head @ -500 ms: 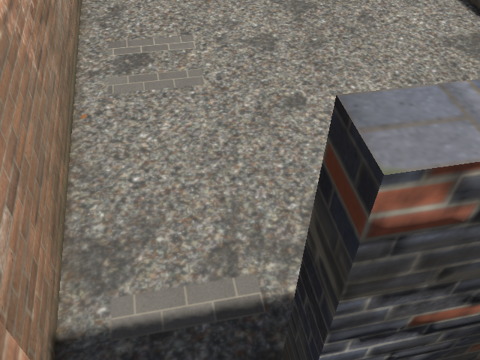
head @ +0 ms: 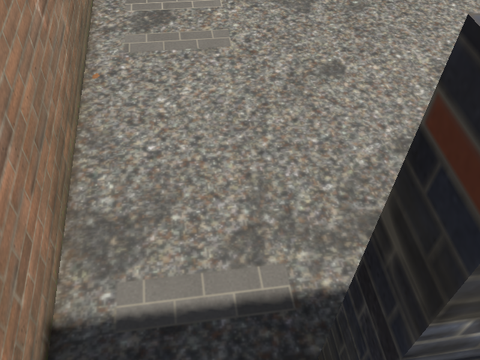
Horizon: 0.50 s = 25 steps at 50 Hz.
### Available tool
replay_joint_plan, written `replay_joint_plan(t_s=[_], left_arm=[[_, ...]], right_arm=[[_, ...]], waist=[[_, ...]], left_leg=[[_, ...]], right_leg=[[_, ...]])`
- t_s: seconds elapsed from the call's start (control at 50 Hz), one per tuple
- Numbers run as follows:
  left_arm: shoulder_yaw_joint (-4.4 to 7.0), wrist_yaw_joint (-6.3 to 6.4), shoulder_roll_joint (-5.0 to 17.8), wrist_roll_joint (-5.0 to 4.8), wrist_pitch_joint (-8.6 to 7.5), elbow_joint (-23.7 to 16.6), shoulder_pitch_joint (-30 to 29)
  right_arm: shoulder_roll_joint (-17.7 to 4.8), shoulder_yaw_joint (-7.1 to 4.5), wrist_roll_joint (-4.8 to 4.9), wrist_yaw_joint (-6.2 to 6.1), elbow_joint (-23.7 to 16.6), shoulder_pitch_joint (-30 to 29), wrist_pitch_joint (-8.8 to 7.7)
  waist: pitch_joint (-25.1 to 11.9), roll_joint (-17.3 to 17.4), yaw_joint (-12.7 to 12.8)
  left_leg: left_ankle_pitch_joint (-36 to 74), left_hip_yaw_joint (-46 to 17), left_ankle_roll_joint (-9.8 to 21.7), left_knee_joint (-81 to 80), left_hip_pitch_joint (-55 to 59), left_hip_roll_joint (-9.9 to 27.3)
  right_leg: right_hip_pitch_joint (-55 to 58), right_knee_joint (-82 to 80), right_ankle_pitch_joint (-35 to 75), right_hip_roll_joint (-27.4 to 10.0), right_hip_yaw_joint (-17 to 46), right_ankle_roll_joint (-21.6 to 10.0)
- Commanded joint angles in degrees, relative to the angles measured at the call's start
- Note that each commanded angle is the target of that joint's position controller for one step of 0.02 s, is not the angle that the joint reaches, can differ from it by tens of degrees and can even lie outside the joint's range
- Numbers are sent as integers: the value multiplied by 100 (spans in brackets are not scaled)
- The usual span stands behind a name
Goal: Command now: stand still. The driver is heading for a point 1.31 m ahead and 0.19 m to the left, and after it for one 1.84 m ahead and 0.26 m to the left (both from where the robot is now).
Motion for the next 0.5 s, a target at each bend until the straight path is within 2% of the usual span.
replay_joint_plan(t_s=[0.02, 0.04, 0.06, 0.08, 0.1, 0.12, 0.14, 0.16, 0.18, 0.2, 0.22, 0.24, 0.26, 0.28, 0.3, 0.32, 0.34, 0.36, 0.38, 0.4, 0.42, 0.44, 0.46, 0.48, 0.5], left_arm=[[-3, -254, 664, -452, -46, -655, -1275], [55, -298, 781, -402, 68, -1116, -1388], [135, -236, 806, -348, 151, -1061, -1025], [-151, -196, 299, -248, 89, -357, 206], [-60, -102, 886, -127, -35, -493, -354], [-100, -16, 879, -171, -69, -622, -791], [-147, 38, 754, -265, -53, -624, -568], [-22, -5, 1275, -204, 46, -496, -419], [-8, -89, 1481, 4, 103, -521, -780], [-54, -178, 1341, -9, 163, -802, -1506], [-144, -305, 1115, 122, 240, -1023, -1923], [-125, -428, 1031, 149, 305, -1117, -1733], [-29, -421, 888, -39, 328, -1116, -1041], [137, -463, 749, -118, 451, -1223, -279], [1, -370, 722, -287, 367, -2086, -789], [-172, -407, 550, -352, 275, -2279, -1416], [-364, -438, 336, -491, 212, -2473, -1819], [-358, -478, 671, -654, 230, -2571, -1871], [-509, -517, 586, -556, 248, -2621, -1613], [-588, -617, 745, -550, 206, -2749, -1354], [-513, -660, 944, -379, 174, -2697, -1483], [-445, -667, 1219, -372, 179, -2782, -1884], [-389, -618, 1195, -338, 198, -2711, -1820], [-372, -539, 1061, -281, 204, -2724, -1696], [-381, -478, 1046, -237, 203, -2777, -1839]], right_arm=[[-405, -6, 358, 214, 391, 1697, -120], [-1324, -111, 666, 151, 209, 1431, -208], [-1369, -4, 789, 99, 54, 896, -236], [-507, 3, 382, 251, 198, 497, 10], [-408, -91, 105, 319, 101, 592, -2], [-543, -115, 218, 270, 20, 511, -50], [-676, -130, 281, 161, -222, 44, -115], [-557, -121, 211, 124, -323, 69, -110], [-169, -89, 83, 105, -49, 1186, -11], [-148, -111, 187, 64, 301, 2175, -7], [-310, -145, 166, 14, 580, 3212, -5], [-423, -126, 7, -71, 445, 3379, -26], [-850, -162, -36, -99, 232, 2896, -37], [-1212, -96, 318, -86, 77, 2330, -89], [-1037, 52, 786, 82, -145, 1934, -199], [-630, 130, 870, 85, -240, 1473, -195], [-158, 297, 576, 93, -190, 1571, -104], [-225, 325, 481, 112, -204, 1813, -86], [-602, 302, 568, 152, -194, 1892, -116], [-791, 313, 827, 174, -629, 1316, -108], [-657, 364, 758, 149, -743, 1227, -175], [-555, 434, 638, 110, -729, 1450, -264], [-441, 478, 595, 53, -475, 1772, -305], [-526, 443, 518, 14, -249, 2134, -300], [-689, 377, 431, -2, -232, 2284, -272]], waist=[[-136, 374, -992], [819, 1662, -666], [857, 1597, -326], [187, -377, -140], [606, -1044, -61], [620, -391, -251], [809, -128, -13], [892, -267, -152], [513, -680, -850], [296, -231, -1342], [-62, 362, -1667], [-170, 982, -1601], [6, 1361, -832], [-421, 1491, 119], [67, 2182, -141], [350, 1319, -278], [418, 372, -305], [284, -176, -209], [179, 32, -68], [-387, -430, 92], [-154, -284, -22], [182, 12, -342], [153, 593, -416], [23, 966, -415], [-27, 780, -522]], left_leg=[[-588, -81, 96, -2406, 2987, 36], [-3602, -2729, 971, -5138, 776, 899], [-4903, -3023, 1158, -5191, 140, 938], [795, 1395, -43, -1910, 1651, -614], [937, 751, -73, -1682, 1556, -210], [646, 714, -170, -2713, 1230, -292], [397, 827, -204, -3559, 819, -292], [560, 1030, -21, -3348, 1493, -409], [518, 1013, 111, -2788, 3214, -296], [899, 1093, 49, -3354, 4062, -289], [1043, 885, -37, -4062, 4682, -35], [1060, 535, 312, -4090, 4523, 335], [2602, 25, 585, -3170, 4217, 586], [4015, -1100, 669, -2691, 4278, 726], [461, -3258, 1904, -3910, 2882, 1808], [-826, -2513, 1611, -4519, 2780, 1658], [-1590, -1324, 1098, -4545, 1525, 1286], [-911, -100, 837, -4103, 1329, 654], [-394, 53, 619, -3893, 1704, 383], [-789, 33, 438, -3872, 1853, 381], [-1766, -117, 333, -4103, 1552, 283], [-1657, -66, 250, -4178, 2041, 282], [-1050, -193, 252, -4082, 2705, 335], [-524, -406, 333, -3993, 3233, 424], [132, -380, 383, -3853, 3608, 456]], right_leg=[[-2674, 505, 394, 67, -251, 306], [-2464, 754, -877, 1054, -1153, 667], [-1651, 207, -152, 945, -631, 454], [-1235, -1250, -1696, 304, -278, -31], [-1828, -976, -841, -374, 177, -325], [-1182, -673, -291, -296, 210, -253], [-591, -557, 13, -212, 249, -115], [-734, -410, 622, -383, 337, -120], [-1629, -60, 1165, -707, 676, -64], [-1934, 611, 1036, -498, 362, 135], [-1649, 1903, 631, 47, -101, 470], [-1350, 3431, 140, 264, 37, 464], [-1911, 4493, -893, 357, 210, 348], [-2472, 4846, -1283, 434, 94, 355], [-3316, 4675, -1568, 553, 396, 558], [-3009, 3723, -1810, 136, 387, 517], [-1763, 3432, -1097, 81, 363, 294], [-1017, 2629, -222, -93, 506, -36], [-1283, 2378, 682, -77, 941, -458], [-964, 1689, 1622, -151, 1139, -490], [-989, 1392, 957, -83, 1021, -370], [-1442, 1511, 366, -57, 1153, -344], [-1882, 1928, -319, 19, 1056, -279], [-2165, 2396, -1069, 118, 783, -204], [-2456, 2634, -1042, 187, 559, -149]])
Keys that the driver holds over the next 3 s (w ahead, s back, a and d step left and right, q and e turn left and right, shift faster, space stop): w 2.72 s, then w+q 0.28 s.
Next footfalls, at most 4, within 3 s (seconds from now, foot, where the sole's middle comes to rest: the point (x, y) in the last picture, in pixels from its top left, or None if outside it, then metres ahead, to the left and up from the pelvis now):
0.06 left None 0.12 0.18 -0.77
0.26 left None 0.17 0.17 -0.91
0.36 right None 0.05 -0.09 -0.70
1.86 right None -0.01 0.02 -0.70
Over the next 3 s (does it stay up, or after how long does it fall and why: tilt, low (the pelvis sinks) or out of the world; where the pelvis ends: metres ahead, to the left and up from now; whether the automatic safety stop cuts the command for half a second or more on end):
stays up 0.06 -0.02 -0.05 its command is cut before an obstacle from the start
